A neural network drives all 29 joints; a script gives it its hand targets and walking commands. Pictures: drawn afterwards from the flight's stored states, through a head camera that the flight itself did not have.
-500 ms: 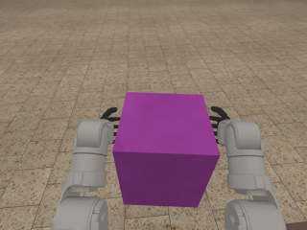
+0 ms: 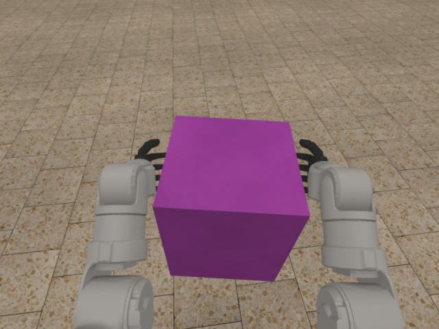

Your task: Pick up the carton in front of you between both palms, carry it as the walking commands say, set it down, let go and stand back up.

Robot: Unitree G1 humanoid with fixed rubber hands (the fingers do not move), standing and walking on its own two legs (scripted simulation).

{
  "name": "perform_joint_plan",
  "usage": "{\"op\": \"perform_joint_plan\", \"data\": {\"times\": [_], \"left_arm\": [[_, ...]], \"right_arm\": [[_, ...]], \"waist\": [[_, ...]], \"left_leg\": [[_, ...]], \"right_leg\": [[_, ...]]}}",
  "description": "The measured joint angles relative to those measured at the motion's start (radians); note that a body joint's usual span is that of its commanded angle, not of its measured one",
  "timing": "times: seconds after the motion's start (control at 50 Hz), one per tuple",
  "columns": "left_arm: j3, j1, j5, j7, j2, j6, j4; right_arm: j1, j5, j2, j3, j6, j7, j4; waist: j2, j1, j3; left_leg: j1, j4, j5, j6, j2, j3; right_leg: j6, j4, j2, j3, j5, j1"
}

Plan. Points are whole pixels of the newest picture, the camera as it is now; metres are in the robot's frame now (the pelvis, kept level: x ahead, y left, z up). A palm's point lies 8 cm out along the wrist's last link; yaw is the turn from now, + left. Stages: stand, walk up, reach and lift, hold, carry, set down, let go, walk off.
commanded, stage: carry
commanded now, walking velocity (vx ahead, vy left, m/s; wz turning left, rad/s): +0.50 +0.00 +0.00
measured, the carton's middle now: (227, 202) +0.35 +0.00 +0.05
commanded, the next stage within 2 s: none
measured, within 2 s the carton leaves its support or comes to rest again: neither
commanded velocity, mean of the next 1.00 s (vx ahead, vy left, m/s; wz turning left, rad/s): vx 0.50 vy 0.00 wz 0.00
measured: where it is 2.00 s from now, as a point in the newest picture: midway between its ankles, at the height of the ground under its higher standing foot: (211, 180)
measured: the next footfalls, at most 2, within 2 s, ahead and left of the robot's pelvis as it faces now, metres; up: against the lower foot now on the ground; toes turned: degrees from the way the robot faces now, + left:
right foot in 0.04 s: +0.14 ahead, -0.10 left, +0.00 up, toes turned -6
left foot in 0.52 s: +0.48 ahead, +0.08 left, -0.10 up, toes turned +5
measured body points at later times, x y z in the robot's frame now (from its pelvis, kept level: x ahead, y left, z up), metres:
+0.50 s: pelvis +0.29 +0.00 -0.06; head +0.29 +0.00 +0.39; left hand +0.64 +0.18 +0.07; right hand +0.66 -0.12 +0.06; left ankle +0.45 +0.08 -0.79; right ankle +0.10 -0.09 -0.73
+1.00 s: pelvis +0.62 +0.01 -0.12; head +0.67 +0.02 +0.33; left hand +0.98 +0.15 -0.06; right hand +0.96 -0.16 -0.06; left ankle +0.44 +0.07 -0.83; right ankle +0.77 -0.06 -0.83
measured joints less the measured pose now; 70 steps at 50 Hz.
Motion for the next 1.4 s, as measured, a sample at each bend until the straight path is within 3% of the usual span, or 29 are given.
{"op": "perform_joint_plan", "data": {"times": [0.06,0.12,0.16,0.22,0.34,0.44,0.5,0.52,0.56,0.58,0.62,0.66,0.74,0.84,0.96,1.0,1.04,1.08,1.12,1.26,1.4], "left_arm": [[-0.001,-0.014,0.021,-0.001,-0.025,-0.026,0.026],[-0.021,0.012,0.039,-0.001,-0.044,-0.044,0.037],[-0.033,0.045,0.030,0.001,-0.042,-0.038,0.003],[-0.037,0.070,-0.001,0.013,-0.033,-0.033,-0.082],[-0.024,0.038,-0.018,0.019,-0.041,-0.053,-0.158],[-0.038,0.018,-0.019,0.015,-0.035,-0.063,-0.078],[-0.054,0.001,-0.025,0.012,-0.018,-0.059,-0.007],[-0.057,-0.006,-0.026,0.008,-0.010,-0.060,0.016],[-0.063,-0.024,-0.034,-0.002,0.019,-0.066,0.066],[-0.066,-0.036,-0.038,-0.004,0.032,-0.071,0.090],[-0.065,-0.029,-0.041,-0.003,0.037,-0.068,0.113],[-0.070,0.004,-0.030,0.001,0.026,-0.050,0.105],[-0.060,0.038,-0.004,0.007,-0.006,-0.033,0.029],[-0.016,0.093,0.011,-0.004,-0.051,-0.084,-0.068],[-0.011,0.193,0.022,-0.006,-0.080,-0.145,-0.147],[-0.024,0.205,0.025,-0.006,-0.082,-0.156,-0.147],[-0.037,0.197,0.033,-0.006,-0.087,-0.176,-0.142],[-0.049,0.177,0.033,-0.006,-0.078,-0.175,-0.145],[-0.054,0.182,0.024,-0.004,-0.067,-0.158,-0.173],[-0.005,0.255,-0.003,-0.008,-0.086,-0.092,-0.296],[-0.012,0.373,0.036,-0.055,-0.148,-0.076,-0.345]], "right_arm": [[-0.005,0.001,-0.022,-0.011,-0.005,0.011,0.004],[0.009,0.003,-0.031,-0.023,-0.015,0.022,0.023],[0.020,0.000,-0.023,-0.020,-0.008,0.021,0.005],[0.025,-0.004,-0.008,-0.018,-0.004,0.018,-0.065],[0.036,-0.017,0.017,-0.046,-0.009,0.016,-0.202],[0.047,-0.051,0.023,-0.063,-0.003,0.034,-0.176],[0.043,-0.063,0.017,-0.065,0.005,0.040,-0.123],[0.034,-0.067,0.015,-0.063,0.004,0.041,-0.099],[0.014,-0.079,0.019,-0.053,-0.011,0.041,-0.043],[0.004,-0.081,0.018,-0.048,-0.022,0.042,-0.017],[-0.005,-0.064,0.011,-0.033,-0.025,0.047,0.029],[0.024,-0.047,0.008,-0.024,-0.022,0.043,0.045],[0.076,0.008,0.001,-0.016,-0.027,0.025,-0.017],[0.120,0.019,0.031,-0.029,-0.093,0.017,-0.085],[0.176,0.025,0.051,-0.009,-0.169,0.021,-0.099],[0.192,0.030,0.040,0.001,-0.176,0.023,-0.105],[0.173,0.043,0.011,0.010,-0.175,0.025,-0.106],[0.149,0.050,-0.007,0.018,-0.168,0.026,-0.110],[0.140,0.046,-0.005,0.025,-0.151,0.025,-0.128],[0.204,-0.018,0.081,0.022,-0.091,0.029,-0.244],[0.390,-0.070,0.141,0.029,-0.052,0.038,-0.386]], "waist": [[0.021,0.032,-0.003],[0.013,0.068,0.025],[0.005,0.084,0.049],[0.000,0.098,0.087],[0.011,0.135,0.101],[0.038,0.176,0.047],[0.051,0.174,0.009],[0.056,0.163,0.002],[0.011,0.121,-0.013],[-0.026,0.097,-0.007],[-0.041,0.066,0.020],[-0.035,0.039,0.043],[-0.022,0.005,0.118],[-0.017,-0.022,0.151],[-0.007,-0.035,0.109],[-0.009,-0.035,0.092],[0.025,-0.006,0.098],[0.012,0.018,0.116],[-0.011,0.040,0.118],[-0.038,0.076,0.058],[0.001,0.055,-0.036]], "left_leg": [[-0.066,0.244,-0.077,-0.005,0.031,-0.008],[-0.238,0.599,-0.103,0.020,-0.006,-0.070],[-0.331,0.659,-0.091,0.026,-0.011,-0.075],[-0.427,0.564,-0.041,0.021,0.003,-0.076],[-0.555,0.425,0.292,0.015,0.033,-0.096],[-0.485,0.076,0.646,0.033,0.036,-0.063],[-0.383,-0.054,0.750,0.050,0.025,-0.017],[-0.332,-0.083,0.737,0.056,0.025,0.002],[-0.265,-0.031,0.340,0.082,-0.013,0.020],[-0.289,0.044,0.223,0.094,-0.041,0.029],[-0.318,0.157,0.192,0.107,-0.052,0.046],[-0.308,0.189,0.138,0.110,-0.058,0.050],[-0.254,0.178,0.079,0.110,-0.057,0.049],[-0.163,0.142,0.006,0.101,-0.061,0.036],[0.014,0.067,-0.094,0.071,-0.061,0.016],[0.051,0.136,-0.122,0.053,-0.057,0.021],[-0.008,0.357,-0.115,0.023,-0.027,0.005],[-0.122,0.609,-0.105,0.005,-0.046,-0.043],[-0.225,0.704,-0.051,0.001,-0.044,-0.057],[-0.428,0.460,0.105,-0.039,0.024,-0.049],[-0.441,0.143,0.305,-0.047,0.042,0.020]], "right_leg": [[-0.039,-0.005,0.026,-0.037,-0.010,0.046],[-0.046,0.049,0.031,-0.030,-0.087,0.059],[-0.043,0.034,0.033,-0.022,-0.104,0.088],[-0.048,0.010,0.036,-0.017,-0.130,0.134],[-0.035,0.029,0.053,-0.018,-0.241,0.225],[-0.008,0.132,0.063,-0.003,-0.419,0.320],[0.013,0.250,0.065,-0.002,-0.564,0.388],[0.017,0.326,0.061,-0.007,-0.539,0.401],[0.002,0.569,0.027,0.012,-0.517,0.354],[0.002,0.690,0.013,0.046,-0.505,0.303],[0.007,0.845,0.019,0.095,-0.445,0.187],[0.006,0.876,0.012,0.105,-0.357,0.061],[0.010,0.763,-0.024,0.095,-0.238,-0.157],[0.009,0.568,-0.042,0.076,-0.120,-0.303],[-0.021,0.056,0.008,-0.012,0.139,-0.172],[-0.041,-0.100,0.028,-0.064,0.194,-0.046],[-0.072,-0.072,0.050,-0.082,0.086,-0.006],[-0.081,-0.050,0.042,-0.079,0.048,0.022],[-0.075,-0.095,0.034,-0.068,0.042,0.074],[-0.049,-0.293,0.005,-0.033,0.016,0.286],[0.001,-0.387,-0.004,-0.023,-0.085,0.504]]}}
